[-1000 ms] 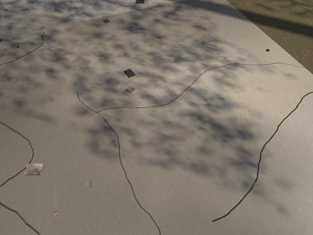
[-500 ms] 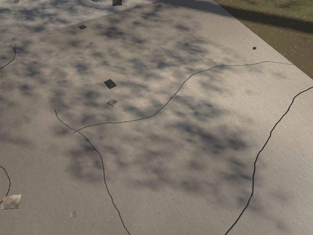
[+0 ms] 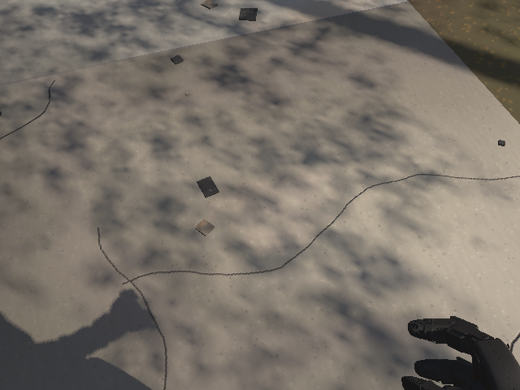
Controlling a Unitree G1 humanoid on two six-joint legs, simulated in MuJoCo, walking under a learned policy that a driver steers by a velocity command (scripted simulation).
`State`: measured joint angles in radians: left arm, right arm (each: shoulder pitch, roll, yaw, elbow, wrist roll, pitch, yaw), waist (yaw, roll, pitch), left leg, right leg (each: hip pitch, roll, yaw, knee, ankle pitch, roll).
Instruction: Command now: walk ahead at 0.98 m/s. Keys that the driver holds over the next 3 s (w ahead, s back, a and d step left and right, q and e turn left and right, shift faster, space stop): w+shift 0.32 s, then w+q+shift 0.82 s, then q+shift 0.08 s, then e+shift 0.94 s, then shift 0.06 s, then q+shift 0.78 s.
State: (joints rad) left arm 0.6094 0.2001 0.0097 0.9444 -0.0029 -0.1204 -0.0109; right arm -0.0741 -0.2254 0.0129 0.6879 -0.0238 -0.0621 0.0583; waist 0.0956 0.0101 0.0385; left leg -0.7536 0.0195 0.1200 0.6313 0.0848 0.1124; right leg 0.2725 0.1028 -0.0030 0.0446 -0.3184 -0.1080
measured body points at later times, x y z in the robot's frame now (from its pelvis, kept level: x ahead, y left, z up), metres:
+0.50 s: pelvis +0.48 -0.02 -0.01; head +0.52 -0.02 +0.44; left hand +0.75 +0.18 -0.06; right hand +0.38 -0.27 -0.13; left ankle +0.24 +0.06 -0.71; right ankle +0.69 -0.14 -0.71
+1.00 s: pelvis +0.94 +0.07 -0.03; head +0.95 +0.09 +0.42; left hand +0.79 +0.29 -0.17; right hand +1.23 -0.07 -0.11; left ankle +1.04 +0.14 -0.73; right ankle +0.73 -0.15 -0.64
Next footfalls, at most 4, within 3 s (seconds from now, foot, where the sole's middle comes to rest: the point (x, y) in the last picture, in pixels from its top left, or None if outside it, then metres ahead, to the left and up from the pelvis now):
0.08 left None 0.27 0.06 -0.76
0.52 right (353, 288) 0.73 -0.14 -0.76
0.98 left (259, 182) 1.08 0.16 -0.76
1.40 right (223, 99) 1.46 0.33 -0.76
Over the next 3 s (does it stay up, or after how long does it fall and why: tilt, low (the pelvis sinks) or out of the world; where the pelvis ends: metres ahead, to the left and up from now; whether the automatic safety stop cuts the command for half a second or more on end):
stays up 1.28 0.36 0.02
